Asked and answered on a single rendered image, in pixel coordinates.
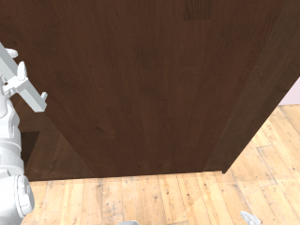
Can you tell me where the left robot hand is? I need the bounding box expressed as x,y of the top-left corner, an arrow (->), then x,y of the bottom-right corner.
0,48 -> 30,98

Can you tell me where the left robot forearm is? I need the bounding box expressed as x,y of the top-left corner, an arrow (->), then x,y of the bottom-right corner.
0,95 -> 24,179

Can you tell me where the wardrobe door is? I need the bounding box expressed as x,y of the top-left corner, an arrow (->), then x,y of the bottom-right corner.
205,0 -> 300,167
0,0 -> 286,178

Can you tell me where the robot left upper arm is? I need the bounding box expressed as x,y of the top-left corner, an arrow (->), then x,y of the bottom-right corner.
0,174 -> 35,225

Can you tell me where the handle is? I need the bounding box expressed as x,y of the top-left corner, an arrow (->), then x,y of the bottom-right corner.
0,42 -> 48,113
258,8 -> 300,89

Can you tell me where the right robot hand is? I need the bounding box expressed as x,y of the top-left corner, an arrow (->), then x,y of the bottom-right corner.
240,210 -> 261,225

